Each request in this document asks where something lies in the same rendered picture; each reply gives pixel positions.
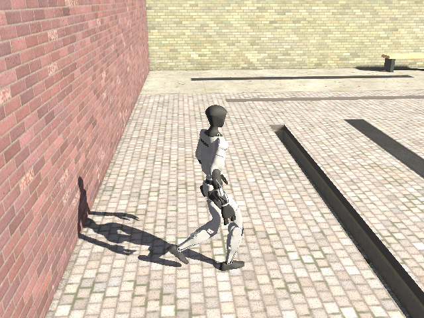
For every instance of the robot shin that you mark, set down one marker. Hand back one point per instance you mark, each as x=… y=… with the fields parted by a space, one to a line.
x=233 y=242
x=195 y=238

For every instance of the right robot hand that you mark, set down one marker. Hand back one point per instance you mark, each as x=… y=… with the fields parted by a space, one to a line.
x=228 y=211

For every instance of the right robot shin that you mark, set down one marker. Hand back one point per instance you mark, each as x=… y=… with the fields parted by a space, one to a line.
x=233 y=242

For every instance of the left robot upper arm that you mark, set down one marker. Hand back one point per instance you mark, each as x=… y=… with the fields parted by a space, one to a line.
x=198 y=150

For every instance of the right robot forearm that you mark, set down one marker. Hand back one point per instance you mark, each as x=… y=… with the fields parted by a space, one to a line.
x=219 y=193

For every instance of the left robot shin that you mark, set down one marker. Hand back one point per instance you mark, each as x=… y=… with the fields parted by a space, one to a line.
x=195 y=238

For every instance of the left robot hand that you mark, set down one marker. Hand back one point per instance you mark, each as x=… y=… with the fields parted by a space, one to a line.
x=224 y=179

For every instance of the right robot upper arm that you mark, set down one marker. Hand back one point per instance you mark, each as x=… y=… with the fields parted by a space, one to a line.
x=221 y=146

